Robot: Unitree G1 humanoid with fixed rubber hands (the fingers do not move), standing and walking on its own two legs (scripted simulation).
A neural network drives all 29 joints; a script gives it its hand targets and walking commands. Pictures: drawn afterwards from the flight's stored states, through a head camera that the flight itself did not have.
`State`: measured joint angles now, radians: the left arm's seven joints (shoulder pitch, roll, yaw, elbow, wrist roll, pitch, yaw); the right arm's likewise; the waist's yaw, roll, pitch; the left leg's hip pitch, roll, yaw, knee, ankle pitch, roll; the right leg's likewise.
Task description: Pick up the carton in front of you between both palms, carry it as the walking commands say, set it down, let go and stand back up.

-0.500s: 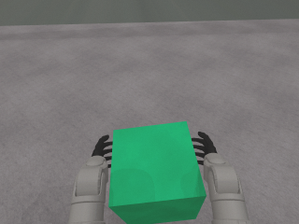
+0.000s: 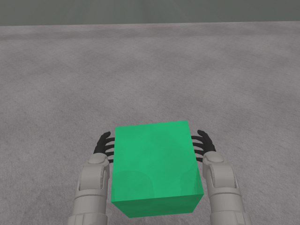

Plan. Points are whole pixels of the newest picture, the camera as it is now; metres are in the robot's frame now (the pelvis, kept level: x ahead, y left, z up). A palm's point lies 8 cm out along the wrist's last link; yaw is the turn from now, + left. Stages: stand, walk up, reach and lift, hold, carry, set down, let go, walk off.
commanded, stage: carry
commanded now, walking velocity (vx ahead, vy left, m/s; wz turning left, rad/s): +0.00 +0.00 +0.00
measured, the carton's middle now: (156, 172) +0.29 -0.01 -0.05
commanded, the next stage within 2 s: hold in 0.46 s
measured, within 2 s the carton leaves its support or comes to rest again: neither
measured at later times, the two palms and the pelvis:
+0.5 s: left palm (100, 162) +0.27 +0.15 +0.04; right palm (211, 161) +0.27 -0.15 +0.04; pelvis -0.01 +0.00 +0.00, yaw -1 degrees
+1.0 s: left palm (105, 161) +0.27 +0.13 +0.05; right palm (221, 175) +0.23 -0.16 +0.05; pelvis -0.03 +0.02 +0.01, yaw -8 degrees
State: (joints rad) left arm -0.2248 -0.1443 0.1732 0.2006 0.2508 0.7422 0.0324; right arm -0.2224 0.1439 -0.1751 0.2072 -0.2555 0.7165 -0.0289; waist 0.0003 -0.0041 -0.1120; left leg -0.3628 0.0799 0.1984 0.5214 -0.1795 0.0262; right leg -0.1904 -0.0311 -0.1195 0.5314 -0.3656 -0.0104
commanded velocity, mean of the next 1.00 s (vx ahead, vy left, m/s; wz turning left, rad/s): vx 0.00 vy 0.00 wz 0.00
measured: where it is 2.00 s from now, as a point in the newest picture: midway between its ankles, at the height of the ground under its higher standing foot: outside the picture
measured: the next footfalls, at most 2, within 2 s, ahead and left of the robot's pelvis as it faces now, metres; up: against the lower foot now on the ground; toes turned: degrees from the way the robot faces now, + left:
none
